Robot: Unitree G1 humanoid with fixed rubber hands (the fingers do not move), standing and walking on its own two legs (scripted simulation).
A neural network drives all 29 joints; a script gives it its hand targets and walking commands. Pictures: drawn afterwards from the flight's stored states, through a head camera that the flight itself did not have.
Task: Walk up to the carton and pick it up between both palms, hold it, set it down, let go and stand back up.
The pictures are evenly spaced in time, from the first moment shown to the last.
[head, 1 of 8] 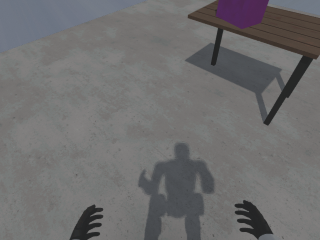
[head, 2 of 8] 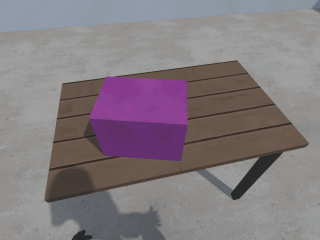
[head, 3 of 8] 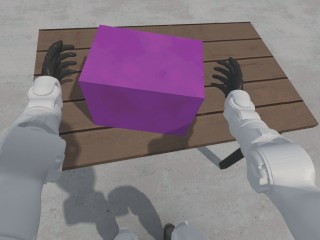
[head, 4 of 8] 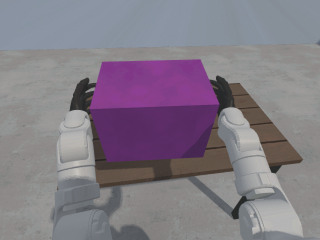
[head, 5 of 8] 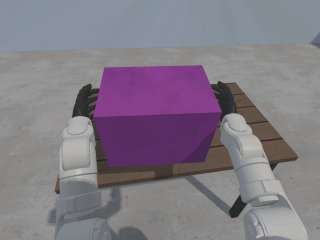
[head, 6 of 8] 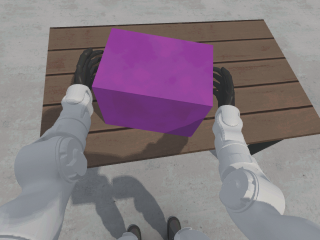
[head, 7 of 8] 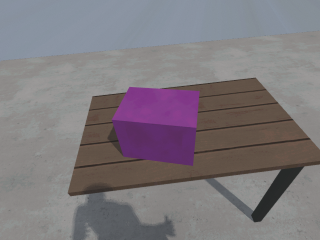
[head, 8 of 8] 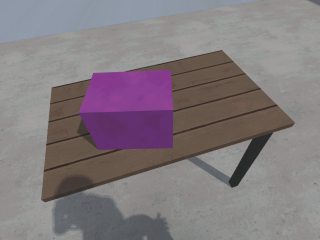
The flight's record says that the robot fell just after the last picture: no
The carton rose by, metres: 0.18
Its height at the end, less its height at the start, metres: +0.00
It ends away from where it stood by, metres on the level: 0.01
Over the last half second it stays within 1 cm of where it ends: yes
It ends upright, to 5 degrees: yes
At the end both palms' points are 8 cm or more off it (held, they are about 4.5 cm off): yes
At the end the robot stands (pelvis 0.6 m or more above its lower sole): yes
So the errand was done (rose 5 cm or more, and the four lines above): yes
